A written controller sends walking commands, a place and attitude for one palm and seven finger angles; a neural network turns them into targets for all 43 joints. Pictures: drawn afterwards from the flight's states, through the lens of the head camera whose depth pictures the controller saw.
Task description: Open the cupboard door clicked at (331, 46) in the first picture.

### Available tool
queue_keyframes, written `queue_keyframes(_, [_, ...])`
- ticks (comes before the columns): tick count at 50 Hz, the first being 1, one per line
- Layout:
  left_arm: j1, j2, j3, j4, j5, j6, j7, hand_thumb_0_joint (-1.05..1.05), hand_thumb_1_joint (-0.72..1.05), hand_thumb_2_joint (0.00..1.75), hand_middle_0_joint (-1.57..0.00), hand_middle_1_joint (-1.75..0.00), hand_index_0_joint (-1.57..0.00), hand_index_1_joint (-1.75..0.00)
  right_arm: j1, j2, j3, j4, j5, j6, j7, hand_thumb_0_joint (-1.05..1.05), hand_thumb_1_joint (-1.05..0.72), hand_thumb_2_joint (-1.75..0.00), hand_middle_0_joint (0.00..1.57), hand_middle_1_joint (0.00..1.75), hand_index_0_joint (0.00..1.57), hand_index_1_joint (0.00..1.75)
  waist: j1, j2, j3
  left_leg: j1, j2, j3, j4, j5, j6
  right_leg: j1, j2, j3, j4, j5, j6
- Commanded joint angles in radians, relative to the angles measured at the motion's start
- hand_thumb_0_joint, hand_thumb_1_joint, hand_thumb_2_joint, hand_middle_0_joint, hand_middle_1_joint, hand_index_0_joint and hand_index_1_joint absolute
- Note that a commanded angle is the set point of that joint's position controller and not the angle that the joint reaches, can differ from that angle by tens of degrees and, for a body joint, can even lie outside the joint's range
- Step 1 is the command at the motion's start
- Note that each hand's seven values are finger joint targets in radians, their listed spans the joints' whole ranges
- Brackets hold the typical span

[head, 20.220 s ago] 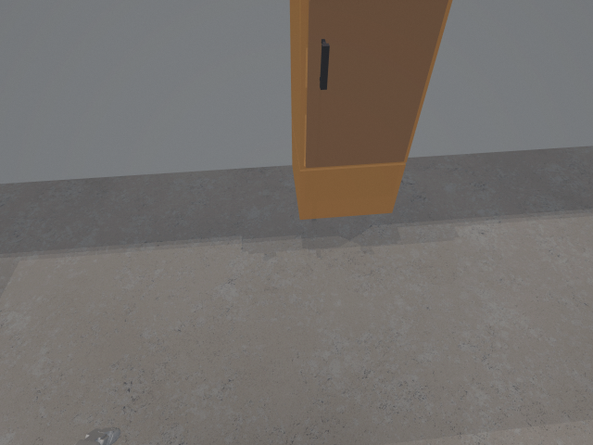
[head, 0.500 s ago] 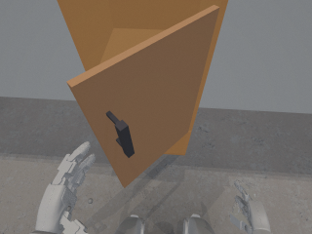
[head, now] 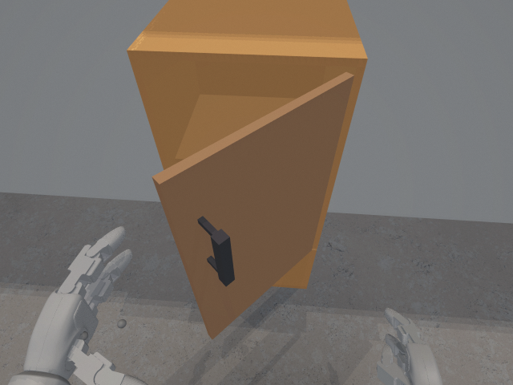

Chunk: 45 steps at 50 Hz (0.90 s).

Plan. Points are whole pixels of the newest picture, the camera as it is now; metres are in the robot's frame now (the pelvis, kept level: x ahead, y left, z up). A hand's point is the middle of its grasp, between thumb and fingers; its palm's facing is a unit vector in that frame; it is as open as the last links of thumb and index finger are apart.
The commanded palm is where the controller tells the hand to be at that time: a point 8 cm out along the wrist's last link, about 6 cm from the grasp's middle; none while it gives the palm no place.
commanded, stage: draw the hand back to the body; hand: left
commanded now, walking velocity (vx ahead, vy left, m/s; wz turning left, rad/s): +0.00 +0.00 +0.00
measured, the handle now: (216, 252) +0.32 +0.10 +0.04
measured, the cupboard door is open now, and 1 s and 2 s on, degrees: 47 47 47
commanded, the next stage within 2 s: step back with the hand held close in 1.04 s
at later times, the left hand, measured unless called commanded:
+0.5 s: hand (44, 262) +0.20 +0.25 +0.18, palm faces +0.38 -0.83 -0.41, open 11.0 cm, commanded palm +0.16 +0.29 +0.20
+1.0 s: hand (34, 241) +0.21 +0.25 +0.21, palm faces +0.43 -0.80 -0.42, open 7.5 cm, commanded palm +0.16 +0.29 +0.23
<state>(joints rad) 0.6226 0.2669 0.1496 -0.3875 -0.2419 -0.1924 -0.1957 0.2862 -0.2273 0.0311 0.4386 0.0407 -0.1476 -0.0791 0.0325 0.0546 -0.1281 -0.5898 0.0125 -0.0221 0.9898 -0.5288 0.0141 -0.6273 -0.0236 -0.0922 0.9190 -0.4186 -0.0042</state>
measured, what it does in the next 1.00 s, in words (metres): rises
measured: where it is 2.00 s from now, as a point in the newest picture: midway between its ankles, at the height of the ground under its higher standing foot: outside the picture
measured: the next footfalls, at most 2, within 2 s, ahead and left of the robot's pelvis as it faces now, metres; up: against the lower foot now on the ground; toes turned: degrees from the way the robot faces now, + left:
none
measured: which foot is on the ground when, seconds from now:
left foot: down 0.00-1.00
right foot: down 0.00-1.00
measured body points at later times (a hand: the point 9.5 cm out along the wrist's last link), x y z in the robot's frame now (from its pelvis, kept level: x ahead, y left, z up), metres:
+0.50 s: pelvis +0.02 +0.01 +0.05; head +0.00 -0.01 +0.50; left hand +0.18 +0.29 +0.21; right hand +0.21 -0.20 -0.03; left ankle -0.02 +0.11 -0.68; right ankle +0.03 -0.12 -0.68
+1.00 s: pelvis +0.02 -0.01 +0.06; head +0.01 -0.03 +0.51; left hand +0.18 +0.29 +0.23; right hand +0.20 -0.23 -0.03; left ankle -0.01 +0.11 -0.68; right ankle +0.03 -0.12 -0.68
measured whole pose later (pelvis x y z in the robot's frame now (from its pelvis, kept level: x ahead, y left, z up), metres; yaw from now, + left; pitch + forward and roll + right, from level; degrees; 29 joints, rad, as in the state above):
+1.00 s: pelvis +0.02 -0.01 +0.06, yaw -2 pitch -5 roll -1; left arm 0.47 0.33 0.33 -0.39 -0.04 -0.08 0.10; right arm 0.19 -0.22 0.02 0.65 -0.01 -0.12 -0.08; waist 0.08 0.07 0.03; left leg -0.03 0.01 0.02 0.40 -0.29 0.01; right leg -0.10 0.00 -0.06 0.38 -0.20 -0.01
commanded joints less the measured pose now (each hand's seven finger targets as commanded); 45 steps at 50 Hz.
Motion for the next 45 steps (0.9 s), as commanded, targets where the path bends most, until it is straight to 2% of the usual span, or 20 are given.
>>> queue_keyframes(1, [0.032,0.125,0.057,-0.278,0.156,0.062,0.235,0.00,-0.22,0.42,-0.16,-0.30,-0.16,-0.30,-0.086,-0.076,-0.028,-0.155,-0.014,-0.048,-0.040,0.00,-0.90,-0.90,0.20,0.30,0.20,0.30,0.008,0.032,-0.014,0.046,-0.011,-0.003,-0.299,0.248,-0.006,0.230,0.005,0.051,-0.238,0.135,-0.027])
queue_keyframes(3, [0.039,0.141,0.063,-0.297,0.187,0.090,0.286,0.00,-0.15,0.45,-0.16,-0.30,-0.16,-0.30,-0.093,-0.081,-0.023,-0.139,-0.017,-0.040,-0.040,0.00,-0.90,-0.90,0.20,0.30,0.20,0.30,0.011,0.036,-0.013,0.100,-0.001,-0.012,-0.330,0.302,-0.007,0.261,0.007,0.034,-0.254,0.169,-0.026])
queue_keyframes(4, [0.038,0.148,0.071,-0.288,0.195,0.098,0.302,0.00,-0.12,0.47,-0.16,-0.30,-0.16,-0.30,-0.104,-0.083,-0.022,-0.128,-0.019,-0.040,-0.042,0.00,-0.90,-0.90,0.20,0.30,0.20,0.30,0.012,-0.018,-0.012,0.119,0.001,-0.015,-0.344,0.326,-0.004,0.289,0.010,0.030,-0.274,0.190,-0.025])
queue_keyframes(5, [0.023,0.143,0.063,-0.290,0.201,0.102,0.311,0.00,-0.08,0.48,-0.16,-0.30,-0.16,-0.30,-0.109,-0.086,-0.020,-0.122,-0.022,-0.041,-0.044,0.00,-0.90,-0.90,0.20,0.30,0.20,0.30,0.008,-0.025,-0.003,0.143,0.002,-0.011,-0.360,0.335,-0.002,0.303,0.008,0.031,-0.290,0.201,-0.020])
queue_keyframes(9, [-0.059,0.180,0.106,-0.266,0.217,0.105,0.341,0.00,0.06,0.54,-0.17,-0.30,-0.17,-0.30,-0.132,-0.095,-0.015,-0.084,-0.028,-0.051,-0.049,0.00,-0.90,-0.90,0.20,0.30,0.20,0.30,0.011,-0.015,0.040,0.218,0.003,-0.008,-0.435,0.318,0.000,0.362,0.006,0.033,-0.365,0.189,-0.020])
queue_keyframes(12, [-0.087,0.169,0.108,-0.266,0.222,0.096,0.345,0.00,0.17,0.58,-0.17,-0.30,-0.17,-0.30,-0.140,-0.093,-0.010,-0.063,-0.032,-0.063,-0.043,0.00,-0.90,-0.90,0.20,0.30,0.20,0.30,0.015,0.017,0.054,0.275,0.006,-0.014,-0.494,0.363,-0.007,0.409,0.005,0.026,-0.394,0.214,-0.020])
queue_keyframes(14, [-0.092,0.183,0.135,-0.247,0.221,0.093,0.346,0.00,0.23,0.62,-0.18,-0.30,-0.18,-0.30,-0.155,-0.096,-0.011,-0.045,-0.035,-0.068,-0.041,0.00,-0.90,-0.90,0.20,0.30,0.20,0.30,0.023,-0.010,0.061,0.297,0.008,-0.016,-0.523,0.400,-0.009,0.454,0.006,0.023,-0.419,0.244,-0.023])
queue_keyframes(18, [-0.119,0.190,0.169,-0.242,0.217,0.083,0.342,0.00,0.37,0.68,-0.18,-0.30,-0.18,-0.30,-0.169,-0.093,-0.012,-0.019,-0.041,-0.072,-0.031,0.00,-0.90,-0.90,0.20,0.30,0.20,0.30,0.028,-0.008,0.078,0.352,0.012,-0.008,-0.568,0.467,-0.014,0.504,0.008,0.024,-0.460,0.297,-0.020])
queue_keyframes(19, [-0.128,0.203,0.187,-0.233,0.217,0.084,0.341,0.00,0.41,0.69,-0.18,-0.30,-0.18,-0.30,-0.179,-0.098,-0.015,-0.012,-0.041,-0.070,-0.031,0.00,-0.90,-0.90,0.20,0.30,0.20,0.30,0.035,0.021,0.079,0.362,0.010,-0.002,-0.576,0.487,-0.013,0.523,0.007,0.028,-0.470,0.313,-0.024])
queue_keyframes(20, [-0.134,0.204,0.196,-0.234,0.215,0.081,0.340,0.00,0.44,0.70,-0.18,-0.30,-0.18,-0.30,-0.177,-0.094,-0.015,-0.007,-0.042,-0.069,-0.030,0.00,-0.90,-0.90,0.20,0.30,0.20,0.30,0.033,0.015,0.082,0.374,0.011,0.001,-0.584,0.510,-0.015,0.533,0.007,0.027,-0.476,0.332,-0.021])
queue_keyframes(22, [-0.161,0.210,0.213,-0.244,0.213,0.074,0.338,0.00,0.51,0.74,-0.19,-0.30,-0.19,-0.30,-0.183,-0.095,-0.017,0.000,-0.043,-0.065,-0.023,0.00,-0.90,-0.90,0.20,0.30,0.20,0.30,0.035,0.025,0.083,0.396,0.014,0.002,-0.602,0.530,-0.019,0.548,0.009,0.031,-0.493,0.340,-0.021])
queue_keyframes(25, [-0.177,0.223,0.245,-0.226,0.207,0.068,0.336,0.00,0.62,0.78,-0.19,-0.30,-0.19,-0.30,-0.193,-0.098,-0.023,0.011,-0.046,-0.058,-0.020,0.00,-0.90,-0.90,0.20,0.30,0.20,0.30,0.037,-0.007,0.089,0.410,0.016,0.003,-0.622,0.524,-0.017,0.569,0.013,0.032,-0.513,0.349,-0.020])
queue_keyframes(30, [-0.227,0.251,0.297,-0.237,0.202,0.057,0.334,0.00,0.80,0.86,-0.20,-0.30,-0.20,-0.30,-0.203,-0.098,-0.030,0.028,-0.048,-0.049,-0.014,0.00,-0.90,-0.90,0.20,0.30,0.20,0.30,0.040,0.041,0.074,0.448,0.011,0.019,-0.632,0.573,-0.014,0.602,0.011,0.044,-0.537,0.403,-0.021])
queue_keyframes(33, [-0.271,0.269,0.327,-0.244,0.200,0.049,0.336,0.00,0.90,0.90,-0.20,-0.30,-0.20,-0.30,-0.208,-0.099,-0.034,0.035,-0.048,-0.045,-0.011,0.00,-0.90,-0.90,0.20,0.30,0.20,0.30,0.042,0.028,0.061,0.466,0.011,0.018,-0.640,0.571,-0.014,0.605,0.016,0.043,-0.546,0.398,-0.019])
queue_keyframes(35, [-0.219,0.223,0.296,-0.175,0.194,0.056,0.327,0.00,0.90,0.90,-0.20,-0.30,-0.20,-0.30,-0.206,-0.097,-0.035,0.043,-0.048,-0.039,-0.010,0.00,-0.90,-0.90,0.20,0.30,0.20,0.30,0.039,-0.008,0.107,0.459,0.014,0.020,-0.647,0.580,-0.012,0.595,0.014,0.039,-0.553,0.409,-0.017])
queue_keyframes(36, [-0.218,0.221,0.291,-0.179,0.194,0.056,0.323,0.00,0.90,0.90,-0.20,-0.30,-0.20,-0.30,-0.210,-0.102,-0.039,0.039,-0.048,-0.033,-0.006,0.00,-0.90,-0.90,0.20,0.30,0.20,0.30,0.042,-0.013,0.098,0.465,0.015,0.027,-0.645,0.585,-0.006,0.600,0.014,0.044,-0.558,0.421,-0.015])
queue_keyframes(38, [-0.226,0.224,0.289,-0.186,0.194,0.054,0.319,0.00,0.90,0.90,-0.20,-0.30,-0.20,-0.30,-0.210,-0.103,-0.044,0.040,-0.047,-0.026,-0.002,0.00,-0.90,-0.90,0.20,0.30,0.20,0.30,0.039,-0.022,0.087,0.471,0.014,0.028,-0.647,0.574,-0.004,0.601,0.016,0.046,-0.563,0.415,-0.014])
queue_keyframes(40, [-0.236,0.240,0.297,-0.208,0.196,0.053,0.320,0.00,0.90,0.90,-0.20,-0.30,-0.20,-0.30,-0.215,-0.105,-0.045,0.037,-0.049,-0.024,-0.003,0.00,-0.90,-0.90,0.20,0.30,0.20,0.30,0.041,0.011,0.070,0.479,0.012,0.026,-0.650,0.589,-0.006,0.615,0.013,0.050,-0.560,0.428,-0.016])
queue_keyframes(43, [-0.229,0.256,0.317,-0.214,0.195,0.049,0.322,0.00,0.90,0.90,-0.20,-0.30,-0.20,-0.30,-0.220,-0.098,-0.046,0.036,-0.050,-0.023,-0.005,0.00,-0.90,-0.90,0.20,0.30,0.20,0.30,0.046,-0.023,0.050,0.485,0.008,0.033,-0.647,0.569,-0.001,0.625,0.016,0.054,-0.568,0.432,-0.013])
queue_keyframes(45, [-0.243,0.261,0.316,-0.218,0.196,0.048,0.324,0.00,0.90,0.90,-0.20,-0.30,-0.20,-0.30,-0.226,-0.095,-0.043,0.038,-0.049,-0.024,-0.009,0.00,-0.90,-0.90,0.20,0.30,0.20,0.30,0.044,0.004,0.071,0.478,0.006,0.030,-0.652,0.547,-0.002,0.616,0.015,0.055,-0.574,0.410,-0.015])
